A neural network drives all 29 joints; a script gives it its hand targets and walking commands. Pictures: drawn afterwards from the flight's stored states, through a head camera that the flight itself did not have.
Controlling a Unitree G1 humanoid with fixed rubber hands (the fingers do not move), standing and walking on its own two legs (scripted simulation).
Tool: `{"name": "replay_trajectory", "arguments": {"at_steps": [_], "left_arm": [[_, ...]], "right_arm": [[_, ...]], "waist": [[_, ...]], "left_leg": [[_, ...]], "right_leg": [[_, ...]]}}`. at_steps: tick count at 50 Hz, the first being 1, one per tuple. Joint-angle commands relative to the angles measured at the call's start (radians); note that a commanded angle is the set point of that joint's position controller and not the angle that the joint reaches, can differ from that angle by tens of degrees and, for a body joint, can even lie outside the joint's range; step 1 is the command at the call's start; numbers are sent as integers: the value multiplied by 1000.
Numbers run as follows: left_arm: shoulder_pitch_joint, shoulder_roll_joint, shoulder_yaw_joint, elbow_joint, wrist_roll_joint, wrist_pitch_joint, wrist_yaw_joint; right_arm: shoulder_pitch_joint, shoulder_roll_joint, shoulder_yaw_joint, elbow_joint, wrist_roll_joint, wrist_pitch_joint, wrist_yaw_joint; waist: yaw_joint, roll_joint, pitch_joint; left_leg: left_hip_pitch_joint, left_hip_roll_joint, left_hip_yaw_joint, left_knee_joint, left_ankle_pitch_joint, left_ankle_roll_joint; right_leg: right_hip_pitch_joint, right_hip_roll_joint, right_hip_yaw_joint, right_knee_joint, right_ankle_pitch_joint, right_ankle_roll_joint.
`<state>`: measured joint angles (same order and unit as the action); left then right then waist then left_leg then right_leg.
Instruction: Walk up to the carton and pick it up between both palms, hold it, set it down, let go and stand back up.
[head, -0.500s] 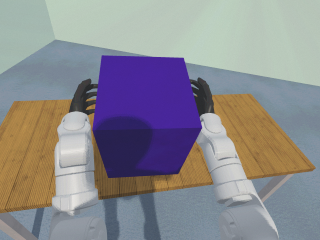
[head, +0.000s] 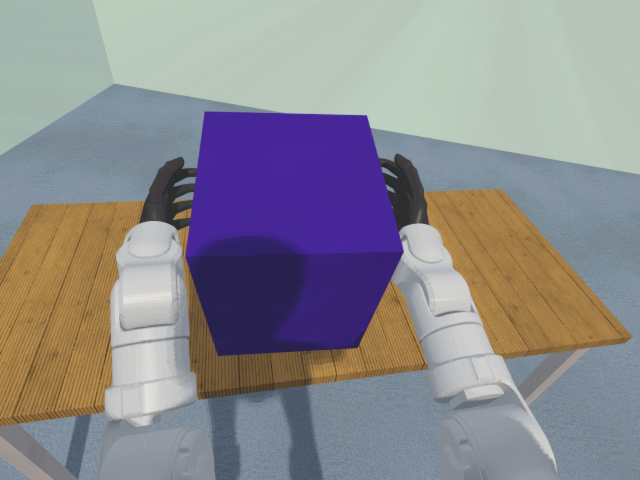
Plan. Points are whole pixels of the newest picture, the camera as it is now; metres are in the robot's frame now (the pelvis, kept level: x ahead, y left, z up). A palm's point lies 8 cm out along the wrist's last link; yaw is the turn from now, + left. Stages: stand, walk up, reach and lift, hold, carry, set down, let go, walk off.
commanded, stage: hold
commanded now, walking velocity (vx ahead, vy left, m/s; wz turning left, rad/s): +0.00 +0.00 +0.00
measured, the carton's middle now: (288, 241) +0.38 +0.01 +0.12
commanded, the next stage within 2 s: none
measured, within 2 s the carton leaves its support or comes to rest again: neither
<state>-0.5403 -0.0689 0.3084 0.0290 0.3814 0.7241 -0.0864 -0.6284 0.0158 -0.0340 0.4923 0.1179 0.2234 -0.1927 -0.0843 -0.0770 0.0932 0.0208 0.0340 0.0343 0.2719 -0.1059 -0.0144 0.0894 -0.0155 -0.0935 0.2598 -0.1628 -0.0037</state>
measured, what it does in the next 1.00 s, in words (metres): stands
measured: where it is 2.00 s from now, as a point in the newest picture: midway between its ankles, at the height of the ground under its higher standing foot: outside the picture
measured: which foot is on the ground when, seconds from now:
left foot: down 0.00-1.00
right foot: down 0.00-1.00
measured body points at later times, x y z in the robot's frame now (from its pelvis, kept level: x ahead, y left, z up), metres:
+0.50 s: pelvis +0.00 +0.00 +0.00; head -0.03 +0.03 +0.45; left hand +0.37 +0.16 +0.17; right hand +0.37 -0.13 +0.18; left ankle +0.04 +0.13 -0.75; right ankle +0.00 -0.11 -0.75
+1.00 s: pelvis +0.00 +0.00 +0.00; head -0.03 +0.03 +0.45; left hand +0.37 +0.16 +0.18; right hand +0.37 -0.14 +0.18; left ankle +0.04 +0.13 -0.75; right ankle +0.00 -0.11 -0.75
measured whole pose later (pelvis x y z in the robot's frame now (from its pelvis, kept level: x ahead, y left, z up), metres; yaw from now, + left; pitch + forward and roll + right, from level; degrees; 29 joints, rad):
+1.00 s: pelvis +0.00 +0.00 +0.00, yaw +0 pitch -11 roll +0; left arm -0.52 -0.07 0.30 0.00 0.38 0.73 -0.08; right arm -0.62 0.01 -0.02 0.47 0.13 0.23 -0.20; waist -0.09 -0.08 0.09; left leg 0.02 0.03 0.03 0.28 -0.12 -0.01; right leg 0.09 -0.02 -0.09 0.26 -0.17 0.00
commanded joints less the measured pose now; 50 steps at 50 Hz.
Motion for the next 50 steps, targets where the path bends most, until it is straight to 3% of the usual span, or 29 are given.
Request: {"name": "replay_trajectory", "arguments": {"at_steps": [1,4,6,7,9,10,12,13,15,17,18,20,21,24,25,26,29,31,32,33,36,37,38,41,42,44,46,48,50], "left_arm": [[-561,-419,-463,-133,-158,-74,-122],[-549,-401,-428,-72,-135,-72,-132],[-554,-400,-427,-79,-130,-69,-136],[-575,-402,-427,-55,-136,-73,-134],[-556,-409,-440,-124,-134,-78,-127],[-581,-404,-439,-90,-141,-75,-124],[-555,-409,-439,-100,-142,-77,-127],[-553,-403,-447,-111,-145,-78,-126],[-541,-397,-421,-50,-120,-67,-131],[-541,-391,-407,-67,-116,-69,-134],[-557,-407,-431,-127,-126,-75,-129],[-563,-411,-457,-125,-139,-75,-127],[-556,-395,-427,-92,-134,-70,-130],[-563,-406,-457,-120,-143,-71,-131],[-524,-411,-451,-81,-143,-66,-134],[-552,-417,-467,-141,-150,-73,-128],[-547,-411,-455,-115,-133,-69,-125],[-532,-410,-452,-95,-138,-68,-122],[-532,-414,-467,-138,-149,-77,-121],[-520,-416,-479,-173,-157,-73,-119],[-522,-390,-436,-94,-127,-57,-128],[-544,-399,-447,-109,-136,-58,-130],[-514,-405,-441,-114,-130,-56,-129],[-526,-405,-451,-143,-141,-56,-124],[-516,-406,-448,-129,-148,-60,-126],[-531,-401,-461,-148,-149,-58,-125],[-536,-405,-457,-105,-148,-58,-130],[-523,-396,-427,-106,-130,-51,-133],[-548,-397,-447,-125,-146,-55,-131]], "right_arm": [[-582,453,330,-240,54,-52,105],[-580,435,309,-211,33,-50,102],[-564,437,296,-196,23,-48,103],[-591,441,296,-182,22,-46,105],[-583,450,324,-237,36,-63,110],[-610,444,314,-223,38,-60,110],[-594,455,320,-238,42,-62,106],[-586,454,319,-232,40,-64,102],[-572,431,300,-181,27,-51,105],[-564,440,306,-183,29,-51,104],[-573,453,322,-218,37,-59,105],[-576,442,322,-222,47,-60,103],[-566,437,312,-191,45,-51,104],[-559,435,299,-207,37,-53,99],[-555,445,308,-210,41,-52,97],[-550,440,321,-232,41,-58,101],[-585,431,317,-235,48,-59,110],[-580,429,324,-256,48,-58,109],[-588,445,366,-282,56,-68,105],[-561,426,362,-276,70,-63,104],[-551,420,319,-213,49,-41,101],[-558,421,319,-222,40,-47,104],[-543,428,323,-239,53,-43,104],[-544,416,308,-230,53,-43,107],[-555,432,343,-262,59,-48,101],[-568,433,342,-261,54,-46,99],[-569,429,329,-241,52,-35,99],[-544,431,315,-220,52,-33,100],[-564,424,326,-231,54,-34,101]], "waist": [[-10,95,-366],[-10,61,-306],[-20,63,-299],[-10,70,-300],[2,64,-347],[1,66,-340],[-4,55,-351],[-5,77,-358],[-1,58,-301],[-4,56,-291],[6,87,-335],[-11,86,-361],[-1,75,-304],[-28,93,-325],[-28,76,-319],[-28,99,-335],[-8,97,-332],[-6,62,-323],[5,62,-371],[-10,79,-389],[-5,76,-290],[-20,68,-312],[-5,74,-317],[-20,89,-347],[-7,62,-358],[-11,76,-366],[-16,87,-312],[-10,68,-298],[-7,88,-330]], "left_leg": [[186,-59,33,21,206,3],[152,-62,35,-4,124,17],[150,-59,37,-11,124,22],[136,-55,36,-17,68,20],[159,-56,41,-2,160,17],[147,-63,39,1,119,18],[168,-61,35,8,157,21],[182,-62,37,10,164,18],[162,-63,40,-10,120,18],[158,-59,40,-8,108,26],[168,-58,41,5,171,18],[194,-59,36,12,186,11],[167,-62,36,8,163,17],[180,-61,34,9,167,7],[174,-65,38,12,167,11],[177,-61,37,16,194,8],[172,-56,34,8,170,5],[159,-58,36,6,166,14],[183,-59,29,21,223,17],[217,-53,24,32,275,3],[155,-59,30,9,163,11],[174,-55,32,-2,143,14],[163,-57,34,7,164,13],[183,-57,32,10,193,4],[180,-65,31,16,205,11],[196,-61,35,28,225,11],[170,-61,30,14,158,9],[155,-63,37,3,157,14],[170,-65,34,13,179,10]], "right_leg": [[-36,63,-42,-19,183,41],[-45,51,-39,-44,127,46],[-34,51,-39,-43,124,44],[-66,54,-44,-44,66,38],[-28,60,-42,-34,144,36],[-41,52,-37,-32,122,38],[-35,54,-35,-32,157,45],[-27,52,-37,-36,167,43],[-41,55,-43,-46,111,42],[-46,53,-39,-44,120,44],[-32,55,-34,-31,164,41],[-32,58,-43,-31,171,44],[-41,52,-38,-33,153,43],[-36,53,-47,-35,151,43],[-23,52,-42,-37,164,42],[-30,55,-41,-30,186,43],[-44,61,-44,-36,131,31],[-35,59,-42,-29,149,41],[-15,66,-43,-23,207,42],[-16,70,-46,-19,238,41],[-30,58,-37,-37,144,38],[-38,56,-44,-41,128,37],[-30,57,-35,-32,156,40],[-29,60,-40,-26,173,39],[-20,61,-34,-27,198,42],[-21,56,-38,-20,231,46],[-47,52,-39,-40,153,42],[-33,56,-36,-32,154,42],[-21,56,-36,-30,179,45]]}}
